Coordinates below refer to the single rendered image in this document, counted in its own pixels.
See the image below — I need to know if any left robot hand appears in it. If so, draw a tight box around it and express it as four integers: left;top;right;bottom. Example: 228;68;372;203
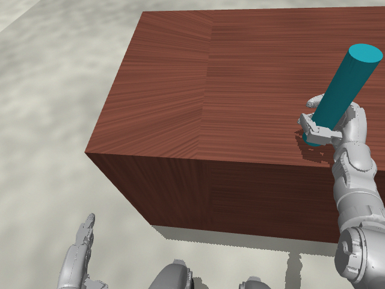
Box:
57;213;109;289

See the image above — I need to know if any right robot arm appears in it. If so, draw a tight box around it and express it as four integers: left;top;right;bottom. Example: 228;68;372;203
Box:
332;142;385;289

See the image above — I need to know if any can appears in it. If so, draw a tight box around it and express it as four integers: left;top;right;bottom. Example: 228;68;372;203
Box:
303;44;383;146

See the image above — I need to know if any right robot hand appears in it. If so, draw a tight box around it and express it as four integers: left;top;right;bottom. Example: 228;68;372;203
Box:
297;93;367;151

